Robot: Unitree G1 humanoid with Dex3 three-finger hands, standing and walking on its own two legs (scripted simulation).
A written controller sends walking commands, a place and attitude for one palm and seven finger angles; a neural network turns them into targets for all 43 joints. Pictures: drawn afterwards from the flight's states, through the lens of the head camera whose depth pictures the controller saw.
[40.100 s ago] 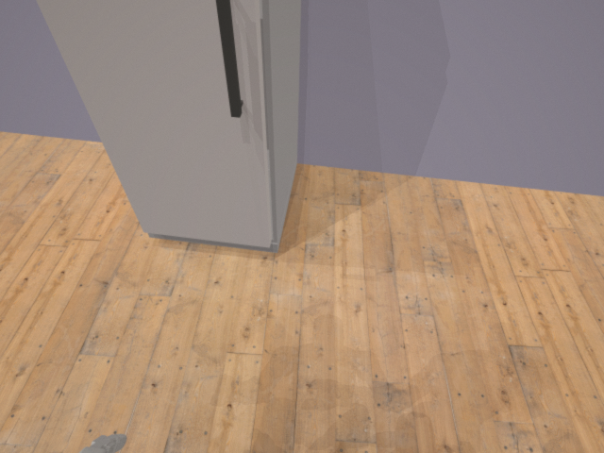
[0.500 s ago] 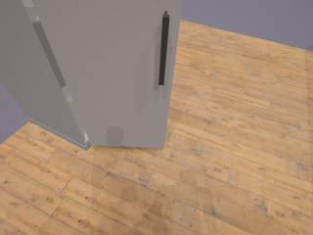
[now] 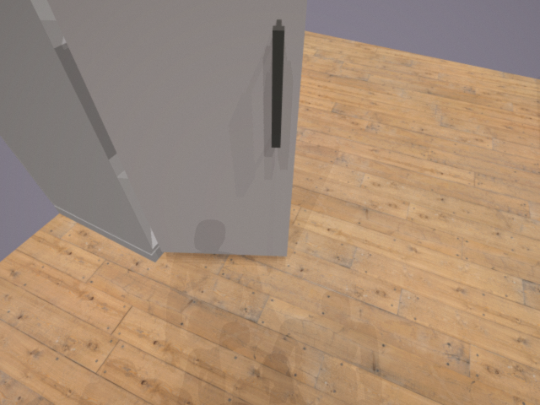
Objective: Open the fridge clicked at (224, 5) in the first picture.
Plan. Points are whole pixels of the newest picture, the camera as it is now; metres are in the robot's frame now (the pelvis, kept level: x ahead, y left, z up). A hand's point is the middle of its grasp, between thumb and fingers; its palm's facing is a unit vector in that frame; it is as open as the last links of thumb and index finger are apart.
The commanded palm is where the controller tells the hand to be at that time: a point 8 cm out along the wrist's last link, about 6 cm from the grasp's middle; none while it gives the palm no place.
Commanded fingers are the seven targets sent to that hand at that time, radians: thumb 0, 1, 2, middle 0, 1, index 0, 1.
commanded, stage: look to check the result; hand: right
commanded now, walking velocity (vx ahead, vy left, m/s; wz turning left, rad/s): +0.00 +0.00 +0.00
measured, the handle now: (277, 90) +0.74 +0.04 +0.08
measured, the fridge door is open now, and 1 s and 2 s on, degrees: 65 65 65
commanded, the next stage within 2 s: stand and wait in 0.42 s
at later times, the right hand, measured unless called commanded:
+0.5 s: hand out of the picture +0.00 -0.17 -0.18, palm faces +0.01 +0.98 -0.18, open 7.4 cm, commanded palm none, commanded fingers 0.00 -0.90 -0.90 0.20 0.30 0.20 0.30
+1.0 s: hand out of the picture +0.02 -0.16 -0.18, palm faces +0.01 +0.98 -0.18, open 7.4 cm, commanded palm none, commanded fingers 0.00 -0.90 -0.90 0.20 0.30 0.20 0.30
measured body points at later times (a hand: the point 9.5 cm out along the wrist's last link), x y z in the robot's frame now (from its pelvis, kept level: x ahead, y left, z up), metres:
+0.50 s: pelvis +0.01 +0.00 +0.00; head +0.03 -0.01 +0.45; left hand +0.01 +0.22 -0.16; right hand +0.01 -0.22 -0.16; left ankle -0.01 +0.14 -0.74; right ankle +0.05 -0.08 -0.74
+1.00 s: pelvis +0.02 +0.01 +0.00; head +0.04 +0.00 +0.45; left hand +0.03 +0.23 -0.16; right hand +0.02 -0.21 -0.16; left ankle -0.01 +0.14 -0.74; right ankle +0.05 -0.08 -0.74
